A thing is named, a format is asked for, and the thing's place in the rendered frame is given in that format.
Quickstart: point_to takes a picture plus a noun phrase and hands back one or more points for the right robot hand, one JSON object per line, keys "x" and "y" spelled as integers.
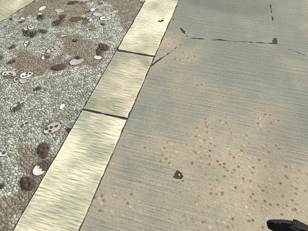
{"x": 286, "y": 225}

